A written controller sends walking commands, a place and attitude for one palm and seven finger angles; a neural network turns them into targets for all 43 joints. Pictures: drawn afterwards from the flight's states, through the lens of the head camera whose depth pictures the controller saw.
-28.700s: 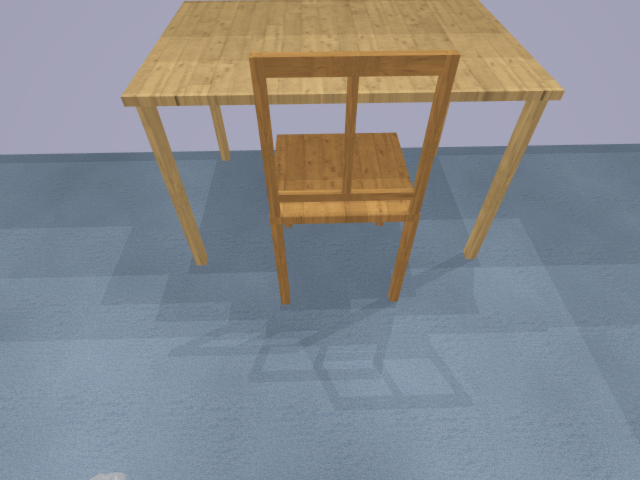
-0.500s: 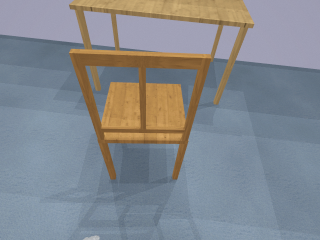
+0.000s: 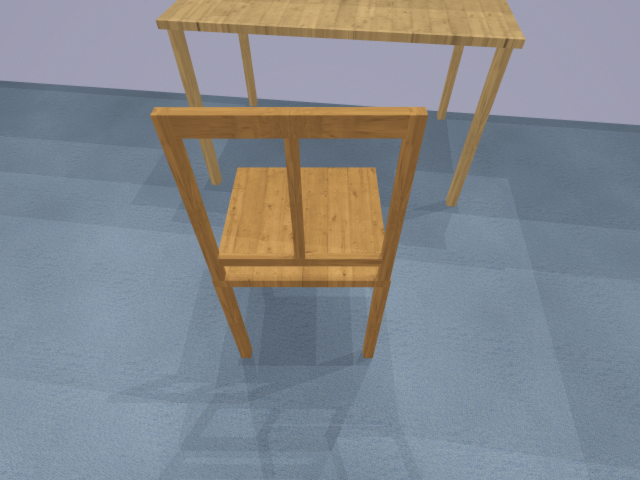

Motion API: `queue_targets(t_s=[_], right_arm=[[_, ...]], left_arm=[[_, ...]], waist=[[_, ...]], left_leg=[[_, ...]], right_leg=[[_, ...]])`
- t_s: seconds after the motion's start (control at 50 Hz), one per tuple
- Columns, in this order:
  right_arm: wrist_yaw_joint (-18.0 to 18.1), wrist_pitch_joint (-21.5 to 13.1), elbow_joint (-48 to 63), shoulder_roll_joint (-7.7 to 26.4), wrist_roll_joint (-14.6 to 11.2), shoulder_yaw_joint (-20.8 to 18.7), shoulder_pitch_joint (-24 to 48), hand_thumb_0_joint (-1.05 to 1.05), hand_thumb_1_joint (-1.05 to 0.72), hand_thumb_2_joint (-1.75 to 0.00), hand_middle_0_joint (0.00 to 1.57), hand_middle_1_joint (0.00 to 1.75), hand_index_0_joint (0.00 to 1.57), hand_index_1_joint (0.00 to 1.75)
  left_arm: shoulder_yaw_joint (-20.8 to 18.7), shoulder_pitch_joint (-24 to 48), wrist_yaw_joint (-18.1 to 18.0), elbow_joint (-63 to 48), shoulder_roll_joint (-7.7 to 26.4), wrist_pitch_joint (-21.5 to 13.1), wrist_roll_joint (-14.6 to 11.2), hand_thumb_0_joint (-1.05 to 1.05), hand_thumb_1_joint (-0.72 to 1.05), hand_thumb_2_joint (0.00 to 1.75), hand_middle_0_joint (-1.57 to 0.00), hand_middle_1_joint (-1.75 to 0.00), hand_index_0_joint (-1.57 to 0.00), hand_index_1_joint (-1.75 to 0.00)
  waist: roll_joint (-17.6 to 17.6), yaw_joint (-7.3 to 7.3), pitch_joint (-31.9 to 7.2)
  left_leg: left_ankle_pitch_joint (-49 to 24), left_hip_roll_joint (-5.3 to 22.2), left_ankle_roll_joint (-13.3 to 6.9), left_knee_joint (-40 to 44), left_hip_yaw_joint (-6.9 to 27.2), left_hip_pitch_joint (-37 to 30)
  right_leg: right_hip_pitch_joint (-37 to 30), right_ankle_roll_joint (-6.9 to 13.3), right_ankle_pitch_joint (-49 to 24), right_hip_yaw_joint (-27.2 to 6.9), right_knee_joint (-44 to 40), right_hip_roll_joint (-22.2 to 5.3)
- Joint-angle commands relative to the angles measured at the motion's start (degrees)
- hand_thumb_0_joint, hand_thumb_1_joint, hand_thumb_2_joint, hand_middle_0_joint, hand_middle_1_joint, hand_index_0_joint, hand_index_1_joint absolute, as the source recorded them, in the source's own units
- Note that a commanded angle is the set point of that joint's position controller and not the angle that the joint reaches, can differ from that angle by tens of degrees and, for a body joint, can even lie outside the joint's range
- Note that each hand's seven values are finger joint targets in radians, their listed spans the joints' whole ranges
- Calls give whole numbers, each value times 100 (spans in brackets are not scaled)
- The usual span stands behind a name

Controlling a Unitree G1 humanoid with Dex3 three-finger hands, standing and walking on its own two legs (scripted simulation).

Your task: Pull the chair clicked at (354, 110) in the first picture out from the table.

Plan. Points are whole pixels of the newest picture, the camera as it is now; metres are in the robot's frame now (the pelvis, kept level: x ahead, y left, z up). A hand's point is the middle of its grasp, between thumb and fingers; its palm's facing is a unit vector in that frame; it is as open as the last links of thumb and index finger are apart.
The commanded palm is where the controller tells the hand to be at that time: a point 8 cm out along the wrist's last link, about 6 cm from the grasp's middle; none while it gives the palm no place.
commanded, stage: let the arm hang, fingers relaxed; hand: left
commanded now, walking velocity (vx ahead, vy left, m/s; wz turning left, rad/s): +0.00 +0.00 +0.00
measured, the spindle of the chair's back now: (296, 205) +0.61 +0.09 -0.07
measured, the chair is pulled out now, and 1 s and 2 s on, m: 0.61 0.61 0.61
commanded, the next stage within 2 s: look to check the result in 0.34 s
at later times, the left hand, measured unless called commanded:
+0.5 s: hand out of the picture -0.02 +0.14 -0.18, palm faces +0.04 -0.99 -0.16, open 7.4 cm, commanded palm none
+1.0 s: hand out of the picture -0.01 +0.14 -0.17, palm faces +0.04 -0.99 -0.16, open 7.4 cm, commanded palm none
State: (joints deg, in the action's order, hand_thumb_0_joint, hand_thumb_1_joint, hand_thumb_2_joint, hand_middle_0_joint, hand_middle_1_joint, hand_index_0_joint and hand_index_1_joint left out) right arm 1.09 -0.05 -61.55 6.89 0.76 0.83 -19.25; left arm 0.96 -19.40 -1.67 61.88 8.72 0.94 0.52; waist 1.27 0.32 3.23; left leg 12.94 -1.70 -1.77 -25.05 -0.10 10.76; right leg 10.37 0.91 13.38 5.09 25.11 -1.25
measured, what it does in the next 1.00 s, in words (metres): stands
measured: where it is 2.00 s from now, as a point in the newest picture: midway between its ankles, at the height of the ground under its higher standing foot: outside the picture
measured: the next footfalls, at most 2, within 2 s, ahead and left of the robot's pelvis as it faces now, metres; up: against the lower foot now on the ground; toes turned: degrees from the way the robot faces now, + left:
none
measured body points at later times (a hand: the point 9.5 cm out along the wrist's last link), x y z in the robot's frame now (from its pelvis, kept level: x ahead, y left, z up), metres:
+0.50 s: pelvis +0.00 -0.01 +0.00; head +0.02 -0.01 +0.45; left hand -0.02 +0.19 -0.16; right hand -0.03 -0.21 -0.16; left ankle +0.01 +0.10 -0.74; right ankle +0.00 -0.11 -0.74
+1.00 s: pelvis +0.01 -0.02 +0.00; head +0.03 -0.02 +0.45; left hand -0.01 +0.19 -0.16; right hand -0.02 -0.21 -0.16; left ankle +0.01 +0.10 -0.74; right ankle +0.00 -0.11 -0.74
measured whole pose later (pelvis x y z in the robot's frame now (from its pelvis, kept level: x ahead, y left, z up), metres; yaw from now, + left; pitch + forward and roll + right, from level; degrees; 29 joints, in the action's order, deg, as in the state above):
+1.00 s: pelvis +0.01 -0.02 +0.00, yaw +0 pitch -1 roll +0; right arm 1.8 -0.6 -63.1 5.5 0.7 0.4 -18.8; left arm 0.6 -18.7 -2.1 61.4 6.5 0.0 0.5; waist 0.3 0.0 3.4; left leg 13.2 -0.5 -0.3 -24.8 0.5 10.5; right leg 10.1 2.3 13.9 5.6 25.0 0.0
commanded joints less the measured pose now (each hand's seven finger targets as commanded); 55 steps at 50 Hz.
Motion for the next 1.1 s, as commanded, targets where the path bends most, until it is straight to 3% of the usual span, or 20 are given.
queue_targets(t_s=[0.0,0.08,0.24,0.44,0.5,0.6,0.7,1.08], right_arm=[[69,-52,92,503,-15,-93,-487,0,-90,-90,20,30,20,30],[74,-40,29,388,-12,-97,-522,0,-90,-90,20,30,20,30],[103,-84,1,288,-8,-93,-607,0,-90,-90,20,30,20,30],[109,-78,-15,289,-17,-97,-619,0,-90,-90,20,30,20,30],[104,-63,-28,289,-17,-92,-628,0,-90,-90,20,30,20,30],[103,-61,-42,287,-16,-98,-597,0,-90,-90,20,30,20,30],[113,-81,-52,293,-22,-92,-571,0,-90,-90,20,30,20,30],[127,-70,-100,274,-32,-90,-553,0,-90,-90,20,30,20,30]], left_arm=[[-96,-376,-65,-145,461,-93,-11,0,90,90,-20,-30,-20,-30],[-108,-434,-79,-136,380,-97,-4,0,90,90,-20,-30,-20,-30],[-123,-473,-80,-129,261,-127,-10,0,90,90,-20,-30,-20,-30],[-125,-461,-81,-149,239,-138,-16,0,90,90,-20,-30,-20,-30],[-119,-447,-84,-161,266,-135,-18,0,90,90,-20,-30,-20,-30],[-124,-446,-85,-172,265,-140,-14,0,90,90,-20,-30,-20,-30],[-124,-451,-86,-176,263,-151,-20,0,90,90,-20,-30,-20,-30],[-126,-437,-85,-157,246,-160,-20,0,90,90,-20,-30,-20,-30]], waist=[[-198,-26,321],[-184,-15,388],[16,-22,270],[-156,-37,231],[-38,-44,339],[-156,-43,308],[-107,-34,227],[-43,-41,267]], left_leg=[[-216,597,-168,527,620,375],[-35,563,-163,500,598,432],[-373,584,-143,453,590,392],[-460,587,-130,410,572,278],[-404,592,-124,429,563,338],[-423,593,-116,413,555,303],[-698,607,-119,389,565,218],[-649,612,-111,422,540,172]], right_leg=[[134,272,33,-659,-533,-532],[203,291,198,-651,-586,-534],[94,305,-150,-678,-512,-535],[104,309,-190,-672,-556,-549],[144,317,-127,-684,-573,-538],[133,317,-139,-682,-581,-543],[55,318,-408,-680,-528,-545],[26,323,-401,-669,-600,-543]])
